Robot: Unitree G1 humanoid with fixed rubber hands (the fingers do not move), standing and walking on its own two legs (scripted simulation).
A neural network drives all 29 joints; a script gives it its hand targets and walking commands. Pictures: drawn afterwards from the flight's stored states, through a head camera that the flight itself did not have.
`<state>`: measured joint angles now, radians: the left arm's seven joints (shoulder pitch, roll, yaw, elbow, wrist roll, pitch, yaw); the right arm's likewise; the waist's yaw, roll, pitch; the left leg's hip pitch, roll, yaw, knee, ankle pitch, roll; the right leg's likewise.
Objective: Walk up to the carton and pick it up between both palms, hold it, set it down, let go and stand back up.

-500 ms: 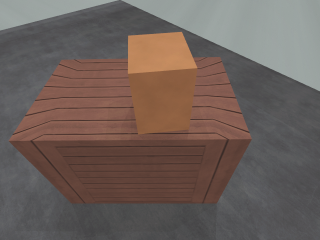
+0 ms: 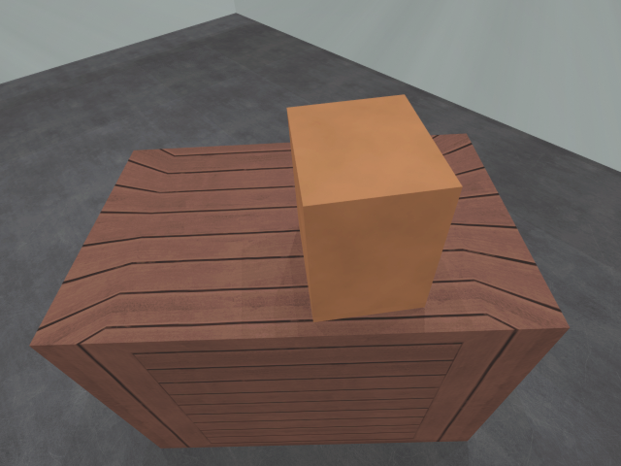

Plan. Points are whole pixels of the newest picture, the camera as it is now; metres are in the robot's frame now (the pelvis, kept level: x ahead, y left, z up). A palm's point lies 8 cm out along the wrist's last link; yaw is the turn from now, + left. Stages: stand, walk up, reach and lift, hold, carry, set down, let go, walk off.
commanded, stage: walk up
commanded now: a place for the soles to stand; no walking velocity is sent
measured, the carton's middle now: (358, 210) +0.51 -0.08 +0.03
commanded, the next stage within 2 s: none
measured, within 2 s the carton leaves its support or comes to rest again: neither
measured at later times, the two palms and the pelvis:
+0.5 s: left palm out of the picture +0.17 +0.30 -0.12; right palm (468, 404) +0.23 -0.20 -0.09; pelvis +0.10 +0.05 -0.01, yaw -3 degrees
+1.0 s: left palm (124, 438) +0.22 +0.29 -0.10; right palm out of the picture +0.15 -0.24 -0.11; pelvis +0.09 +0.04 -0.01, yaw -5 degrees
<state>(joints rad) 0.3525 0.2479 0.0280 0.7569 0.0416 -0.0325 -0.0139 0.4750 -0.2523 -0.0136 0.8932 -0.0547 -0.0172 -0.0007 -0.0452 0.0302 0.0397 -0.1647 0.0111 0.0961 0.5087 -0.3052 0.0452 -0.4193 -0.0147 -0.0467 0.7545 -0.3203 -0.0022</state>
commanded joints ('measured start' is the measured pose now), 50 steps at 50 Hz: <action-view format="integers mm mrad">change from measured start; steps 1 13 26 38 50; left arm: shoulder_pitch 106 22 -14 -28 -84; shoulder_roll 85 187 147 184 184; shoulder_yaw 32 21 15 16 16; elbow -56 -101 -133 -166 -196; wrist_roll -6 -16 -42 -36 -43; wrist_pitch -11 0 18 19 15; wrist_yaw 20 41 20 13 4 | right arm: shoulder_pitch -19 -65 -226 -259 -190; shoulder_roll -165 -66 -197 -195 -186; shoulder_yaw -35 -7 -19 -20 -14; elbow -74 -230 -316 -363 -322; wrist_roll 18 36 55 55 57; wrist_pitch -3 12 13 21 19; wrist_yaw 0 -6 -4 11 16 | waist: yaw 63 35 56 45 50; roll -32 -163 -7 -1 -49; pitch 123 -47 -90 -61 -56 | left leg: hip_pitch -266 -124 -8 -37 -93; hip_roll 222 11 157 118 101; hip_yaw -180 -81 -154 -118 -112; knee -88 179 16 -39 -37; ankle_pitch -53 -76 476 176 99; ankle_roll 130 -73 36 17 5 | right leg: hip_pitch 234 211 227 172 164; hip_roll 49 -196 -55 -72 -63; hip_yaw -44 202 106 165 204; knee -147 -262 -202 -220 -246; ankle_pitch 97 684 345 269 201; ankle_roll -6 -189 7 -14 -37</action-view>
